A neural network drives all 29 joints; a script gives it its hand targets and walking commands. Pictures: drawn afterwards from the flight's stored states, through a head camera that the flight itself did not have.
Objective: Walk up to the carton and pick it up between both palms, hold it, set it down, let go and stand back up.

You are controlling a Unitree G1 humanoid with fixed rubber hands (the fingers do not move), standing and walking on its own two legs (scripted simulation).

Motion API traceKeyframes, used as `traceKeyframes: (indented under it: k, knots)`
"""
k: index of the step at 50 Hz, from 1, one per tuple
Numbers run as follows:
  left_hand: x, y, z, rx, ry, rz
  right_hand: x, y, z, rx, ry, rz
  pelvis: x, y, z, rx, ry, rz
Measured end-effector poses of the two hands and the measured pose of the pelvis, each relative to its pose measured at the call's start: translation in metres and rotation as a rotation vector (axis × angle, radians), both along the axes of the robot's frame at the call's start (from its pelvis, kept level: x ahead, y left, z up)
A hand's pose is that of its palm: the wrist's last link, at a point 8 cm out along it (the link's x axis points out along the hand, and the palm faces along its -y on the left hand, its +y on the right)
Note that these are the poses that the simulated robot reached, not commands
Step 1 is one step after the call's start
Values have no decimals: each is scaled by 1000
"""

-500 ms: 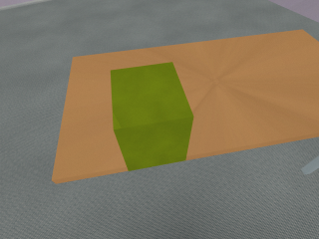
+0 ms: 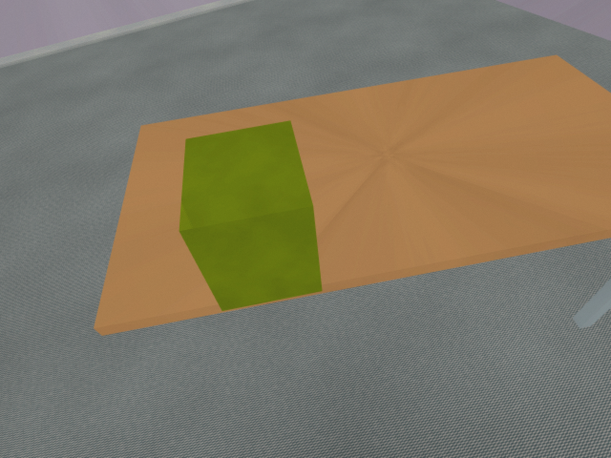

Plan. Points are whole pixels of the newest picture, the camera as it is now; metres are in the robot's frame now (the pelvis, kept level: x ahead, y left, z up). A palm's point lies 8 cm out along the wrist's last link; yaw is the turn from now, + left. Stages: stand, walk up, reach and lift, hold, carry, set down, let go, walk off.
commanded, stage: walk up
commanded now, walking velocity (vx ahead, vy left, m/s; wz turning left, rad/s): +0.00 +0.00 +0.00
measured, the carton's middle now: (255, 217) +0.54 +0.11 -0.03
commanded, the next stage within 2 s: none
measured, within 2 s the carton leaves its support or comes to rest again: neither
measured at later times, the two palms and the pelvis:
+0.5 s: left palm out of the picture -0.07 +0.21 -0.15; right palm out of the picture -0.08 -0.17 -0.16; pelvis -0.03 +0.01 +0.00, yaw +0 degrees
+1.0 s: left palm out of the picture -0.10 +0.22 -0.14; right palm out of the picture -0.07 -0.18 -0.14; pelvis -0.03 +0.03 +0.00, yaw +0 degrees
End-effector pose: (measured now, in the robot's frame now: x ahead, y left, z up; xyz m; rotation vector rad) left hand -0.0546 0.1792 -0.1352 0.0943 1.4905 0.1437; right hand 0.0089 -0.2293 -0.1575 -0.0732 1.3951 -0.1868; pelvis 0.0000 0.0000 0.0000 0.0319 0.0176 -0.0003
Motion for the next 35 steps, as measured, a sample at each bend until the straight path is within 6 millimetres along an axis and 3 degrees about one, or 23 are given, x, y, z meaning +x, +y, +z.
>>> traceKeyframes:
  k: [7, 21, 35]
  knots:
    - [-3, -3, -17, -36, -10, 22, -37, 17, 0, -8, 92, 17, -6, 0, -7, -31, -22, 6]
    - [-7, 29, -16, 4, -31, 9, -73, 52, 1, 45, 96, 24, -26, 10, -4, -32, -46, -5]
    - [-27, 28, -19, -17, 2, 14, -96, 58, 4, 42, 122, 21, -36, 15, -4, -32, -43, -4]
